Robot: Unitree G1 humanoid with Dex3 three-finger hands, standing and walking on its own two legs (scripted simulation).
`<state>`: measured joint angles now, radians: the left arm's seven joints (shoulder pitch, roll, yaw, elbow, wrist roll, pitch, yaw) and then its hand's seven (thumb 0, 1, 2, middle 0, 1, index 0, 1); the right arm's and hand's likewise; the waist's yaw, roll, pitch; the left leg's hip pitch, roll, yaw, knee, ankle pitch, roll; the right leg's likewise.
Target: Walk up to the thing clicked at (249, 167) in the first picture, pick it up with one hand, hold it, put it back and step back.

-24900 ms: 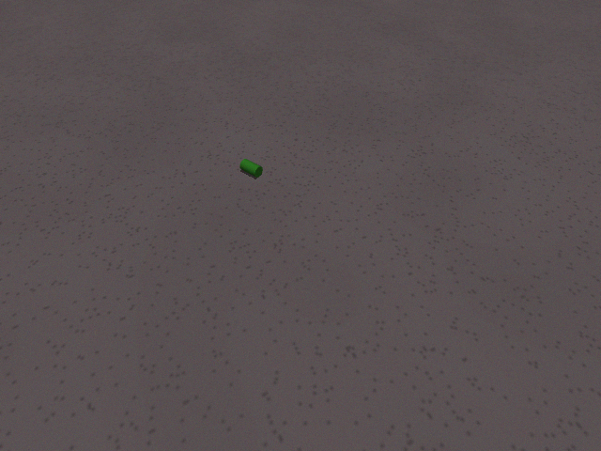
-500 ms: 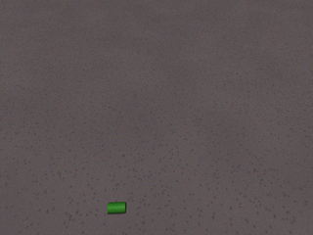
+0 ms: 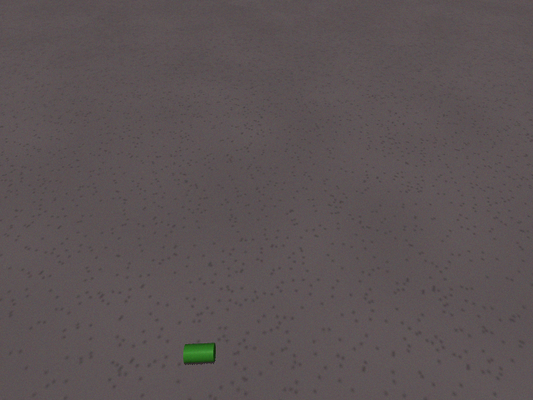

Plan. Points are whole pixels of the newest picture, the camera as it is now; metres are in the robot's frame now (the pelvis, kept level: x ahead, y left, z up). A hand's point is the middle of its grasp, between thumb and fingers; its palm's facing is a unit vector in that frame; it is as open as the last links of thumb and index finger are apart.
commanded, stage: stand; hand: left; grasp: from above
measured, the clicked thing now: (199, 352) +0.41 +0.26 -0.75
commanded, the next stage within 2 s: rise first in 0.58 s
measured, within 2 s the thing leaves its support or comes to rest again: neither
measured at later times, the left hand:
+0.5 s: hand out of the picture +0.07 +0.26 -0.16, palm faces -0.04 -0.94 -0.35, open 7.4 cm
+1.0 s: hand out of the picture +0.15 +0.25 -0.17, palm faces -0.06 -0.93 -0.37, open 10.3 cm
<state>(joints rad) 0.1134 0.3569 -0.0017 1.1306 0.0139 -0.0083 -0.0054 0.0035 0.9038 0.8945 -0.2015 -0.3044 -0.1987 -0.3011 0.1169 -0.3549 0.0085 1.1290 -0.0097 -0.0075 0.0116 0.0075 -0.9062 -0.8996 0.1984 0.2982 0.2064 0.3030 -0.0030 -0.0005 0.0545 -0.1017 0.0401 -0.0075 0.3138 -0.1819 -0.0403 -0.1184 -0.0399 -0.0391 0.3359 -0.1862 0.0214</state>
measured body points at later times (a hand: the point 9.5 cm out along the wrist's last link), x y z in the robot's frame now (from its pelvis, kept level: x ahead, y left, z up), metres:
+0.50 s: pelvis +0.00 +0.00 +0.00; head +0.02 +0.00 +0.45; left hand +0.07 +0.30 -0.13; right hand +0.08 -0.30 -0.13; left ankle -0.01 +0.15 -0.75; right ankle +0.00 -0.13 -0.75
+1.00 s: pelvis -0.01 +0.01 -0.02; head +0.05 +0.01 +0.42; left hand +0.16 +0.30 -0.15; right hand +0.09 -0.26 -0.15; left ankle -0.01 +0.15 -0.75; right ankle +0.00 -0.13 -0.75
